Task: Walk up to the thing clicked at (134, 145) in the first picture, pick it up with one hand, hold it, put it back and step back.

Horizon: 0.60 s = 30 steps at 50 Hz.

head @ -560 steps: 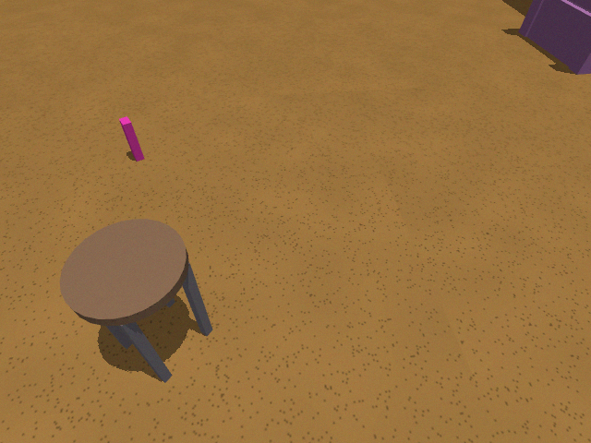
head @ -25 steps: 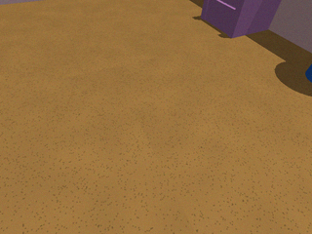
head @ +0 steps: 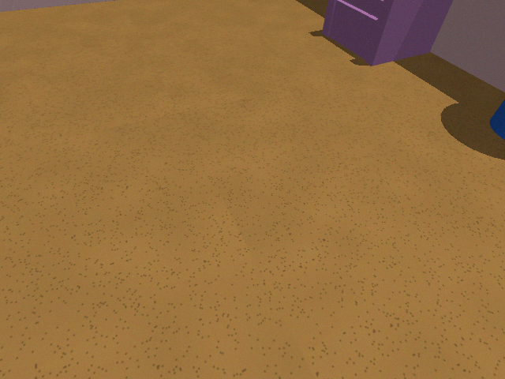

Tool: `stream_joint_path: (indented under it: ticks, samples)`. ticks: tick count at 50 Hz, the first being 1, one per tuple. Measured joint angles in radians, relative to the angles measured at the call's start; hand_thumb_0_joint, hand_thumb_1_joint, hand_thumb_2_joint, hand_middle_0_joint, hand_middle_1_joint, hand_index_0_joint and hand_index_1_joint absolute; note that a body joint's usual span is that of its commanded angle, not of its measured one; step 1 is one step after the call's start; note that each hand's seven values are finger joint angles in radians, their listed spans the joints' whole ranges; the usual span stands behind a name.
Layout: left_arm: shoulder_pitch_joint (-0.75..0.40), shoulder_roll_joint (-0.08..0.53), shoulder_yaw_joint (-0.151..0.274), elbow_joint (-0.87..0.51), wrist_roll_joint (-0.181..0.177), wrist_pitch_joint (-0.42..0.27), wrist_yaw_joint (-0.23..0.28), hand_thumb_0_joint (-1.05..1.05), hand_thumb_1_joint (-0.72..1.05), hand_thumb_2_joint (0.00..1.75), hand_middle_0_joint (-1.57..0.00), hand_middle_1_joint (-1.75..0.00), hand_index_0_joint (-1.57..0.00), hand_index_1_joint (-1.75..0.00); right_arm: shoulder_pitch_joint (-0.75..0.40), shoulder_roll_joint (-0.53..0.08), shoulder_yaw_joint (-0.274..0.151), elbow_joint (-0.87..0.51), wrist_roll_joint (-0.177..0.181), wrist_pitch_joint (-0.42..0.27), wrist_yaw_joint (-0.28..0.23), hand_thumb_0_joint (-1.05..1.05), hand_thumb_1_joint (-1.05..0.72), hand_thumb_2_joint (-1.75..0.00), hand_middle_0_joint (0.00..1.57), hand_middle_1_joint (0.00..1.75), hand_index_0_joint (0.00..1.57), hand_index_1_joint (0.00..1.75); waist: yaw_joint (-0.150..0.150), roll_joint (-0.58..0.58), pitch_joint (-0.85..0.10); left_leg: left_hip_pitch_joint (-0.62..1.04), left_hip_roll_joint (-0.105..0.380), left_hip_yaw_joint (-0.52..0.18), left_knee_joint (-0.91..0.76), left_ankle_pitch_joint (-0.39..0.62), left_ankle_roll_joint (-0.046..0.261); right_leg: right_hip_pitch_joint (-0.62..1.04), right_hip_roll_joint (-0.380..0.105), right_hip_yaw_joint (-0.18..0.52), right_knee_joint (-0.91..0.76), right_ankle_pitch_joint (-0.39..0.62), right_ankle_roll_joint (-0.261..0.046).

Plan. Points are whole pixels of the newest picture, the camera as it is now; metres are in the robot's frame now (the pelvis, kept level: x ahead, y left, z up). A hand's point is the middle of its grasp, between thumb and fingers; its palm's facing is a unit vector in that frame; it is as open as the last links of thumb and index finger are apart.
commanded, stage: stand
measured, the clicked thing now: out of the picture +0.89 +1.38 -0.67
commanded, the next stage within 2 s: walk up in 0.10 s
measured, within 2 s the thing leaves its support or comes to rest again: neither
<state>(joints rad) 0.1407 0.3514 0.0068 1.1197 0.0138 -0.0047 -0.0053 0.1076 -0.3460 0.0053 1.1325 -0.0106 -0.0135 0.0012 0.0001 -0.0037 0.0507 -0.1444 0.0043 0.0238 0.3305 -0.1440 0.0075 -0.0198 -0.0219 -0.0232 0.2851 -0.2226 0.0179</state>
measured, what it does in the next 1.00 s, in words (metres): walks ahead, turning left: right foot, then left foot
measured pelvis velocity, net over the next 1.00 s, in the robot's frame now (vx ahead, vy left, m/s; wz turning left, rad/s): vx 0.26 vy -0.04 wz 0.32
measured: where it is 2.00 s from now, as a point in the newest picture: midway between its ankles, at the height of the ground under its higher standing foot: (256, 331)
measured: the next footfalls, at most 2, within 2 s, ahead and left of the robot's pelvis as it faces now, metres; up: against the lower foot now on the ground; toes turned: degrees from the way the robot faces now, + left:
right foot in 0.36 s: +0.11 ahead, -0.16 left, +0.00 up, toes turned -4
left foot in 0.82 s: +0.31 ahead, +0.09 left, +0.00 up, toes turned +18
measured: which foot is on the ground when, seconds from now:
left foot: down 0.00-0.38, up 0.40-0.80, down 0.82-1.00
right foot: down 0.00-0.16, up 0.18-0.34, down 0.36-0.88, up 0.90-1.00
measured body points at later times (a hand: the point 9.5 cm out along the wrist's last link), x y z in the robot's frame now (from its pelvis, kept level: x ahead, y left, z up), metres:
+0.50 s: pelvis +0.06 -0.06 -0.01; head +0.05 -0.09 +0.44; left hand +0.08 +0.28 -0.10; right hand +0.11 -0.39 -0.15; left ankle +0.06 +0.09 -0.69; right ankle +0.07 -0.15 -0.75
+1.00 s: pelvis +0.26 -0.04 -0.02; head +0.30 -0.01 +0.43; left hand +0.30 +0.26 -0.15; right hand +0.41 -0.33 -0.11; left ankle +0.27 +0.07 -0.75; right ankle +0.22 -0.19 -0.66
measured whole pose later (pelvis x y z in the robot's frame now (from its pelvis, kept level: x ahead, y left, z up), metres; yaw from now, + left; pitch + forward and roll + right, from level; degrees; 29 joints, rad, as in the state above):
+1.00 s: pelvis +0.26 -0.04 -0.02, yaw +18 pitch -2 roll +0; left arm 0.19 0.35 0.04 0.78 0.02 0.00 -0.06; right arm 0.32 -0.37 -0.05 0.77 0.00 -0.02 0.02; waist -0.04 -0.07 0.13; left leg -0.28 -0.02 0.00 0.55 -0.22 0.03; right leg -0.36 -0.03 -0.01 1.19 -0.46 -0.01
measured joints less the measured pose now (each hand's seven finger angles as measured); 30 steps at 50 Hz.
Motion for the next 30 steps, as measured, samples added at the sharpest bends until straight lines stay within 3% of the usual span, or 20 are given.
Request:
stream_joint_path:
  ticks: [5,9,11,14,16,18,20,22,24,26,30]
  samples:
    - [0.002,0.001,0.001,0.001,0.001,0.001,-0.002,0.01,0.91,0.90,-0.20,-0.30,-0.20,-0.30,0.004,0.000,-0.002,0.003,-0.001,0.000,0.001,0.01,-0.90,-0.90,0.21,0.30,0.20,0.30,-0.001,-0.001,0.002,-0.005,-0.001,0.000,-0.001,0.002,0.001,-0.006,-0.001,0.000,0.002,0.000,0.000]
    - [0.036,0.015,0.029,-0.031,0.016,-0.002,-0.029,0.01,0.91,0.90,-0.20,-0.30,-0.20,-0.30,0.054,-0.003,-0.041,-0.042,-0.018,-0.008,0.031,0.01,-0.90,-0.90,0.21,0.30,0.20,0.30,0.003,-0.009,-0.014,-0.025,-0.010,0.002,0.057,-0.085,0.028,-0.083,-0.008,0.001,0.192,-0.204,-0.044]
    - [0.051,0.026,0.042,-0.045,0.019,0.001,-0.035,0.01,0.91,0.90,-0.20,-0.30,-0.20,-0.30,0.076,-0.010,-0.058,-0.065,-0.024,-0.013,0.038,0.01,-0.90,-0.90,0.21,0.30,0.21,0.30,-0.003,-0.002,-0.011,-0.023,-0.004,0.000,0.055,-0.054,0.043,-0.151,0.002,-0.002,0.335,-0.258,-0.051]
    - [0.063,0.054,0.059,-0.064,0.019,-0.003,-0.046,0.01,0.91,0.90,-0.20,-0.30,-0.20,-0.30,0.109,-0.018,-0.073,-0.092,-0.030,-0.019,0.041,0.01,-0.90,-0.90,0.21,0.30,0.21,0.30,-0.016,-0.011,0.005,-0.008,-0.002,-0.001,0.050,-0.060,0.038,-0.228,-0.007,0.008,0.411,-0.290,-0.056]
    - [0.071,0.068,0.069,-0.080,0.016,-0.007,-0.052,0.01,0.91,0.90,-0.20,-0.30,-0.20,-0.30,0.131,-0.028,-0.080,-0.105,-0.031,-0.015,0.046,0.01,-0.90,-0.90,0.21,0.30,0.21,0.30,-0.022,-0.009,0.017,0.006,0.003,-0.005,0.051,-0.071,0.028,-0.254,-0.016,0.007,0.387,-0.271,-0.055]
    - [0.084,0.074,0.077,-0.096,0.015,-0.020,-0.054,0.01,0.91,0.90,-0.20,-0.30,-0.20,-0.30,0.146,-0.044,-0.087,-0.113,-0.032,-0.002,0.051,0.01,-0.90,-0.90,0.21,0.30,0.21,0.30,-0.019,0.001,0.026,0.013,0.014,-0.005,0.084,-0.100,0.016,-0.246,-0.025,-0.003,0.295,-0.180,-0.055]
    - [0.105,0.073,0.087,-0.112,0.018,-0.044,-0.047,0.01,0.91,0.90,-0.20,-0.30,-0.20,-0.30,0.157,-0.063,-0.093,-0.116,-0.032,0.018,0.049,0.01,-0.90,-0.90,0.21,0.30,0.21,0.30,-0.012,0.032,0.031,-0.025,0.039,-0.026,0.234,-0.227,0.026,-0.218,-0.005,-0.030,0.256,-0.008,-0.043]
    - [0.130,0.061,0.093,-0.125,0.027,-0.052,-0.035,0.01,0.91,0.90,-0.20,-0.30,-0.20,-0.30,0.166,-0.072,-0.096,-0.112,-0.029,0.039,0.041,0.01,-0.90,-0.90,0.21,0.30,0.20,0.30,0.006,0.057,0.019,-0.111,0.004,-0.100,0.464,-0.311,0.021,-0.197,0.012,-0.049,0.271,-0.035,-0.047]
    - [0.162,0.050,0.089,-0.129,0.026,-0.047,-0.030,0.01,0.91,0.90,-0.20,-0.30,-0.20,-0.30,0.167,-0.076,-0.094,-0.113,-0.022,0.042,0.044,0.01,-0.90,-0.90,0.20,0.30,0.20,0.30,0.029,0.064,0.003,-0.182,-0.031,-0.115,0.604,-0.290,0.017,-0.153,0.017,-0.044,0.233,-0.052,-0.058]
    - [0.190,0.038,0.082,-0.126,0.018,-0.047,-0.027,0.01,0.91,0.90,-0.20,-0.30,-0.20,-0.30,0.164,-0.083,-0.092,-0.126,-0.012,0.029,0.051,0.01,-0.91,-0.90,0.20,0.30,0.20,0.30,0.033,0.075,-0.004,-0.244,-0.038,-0.126,0.666,-0.224,0.010,-0.098,0.024,-0.049,0.161,-0.034,-0.057]
    - [0.218,0.025,0.075,-0.133,0.007,-0.057,-0.022,0.01,0.90,0.90,-0.20,-0.30,-0.20,-0.30,0.166,-0.089,-0.088,-0.158,-0.006,0.012,0.063,0.01,-0.91,-0.90,0.20,0.30,0.20,0.30,0.031,0.089,0.001,-0.328,-0.016,-0.153,0.639,-0.088,-0.009,-0.013,0.041,-0.069,0.064,-0.024,-0.061]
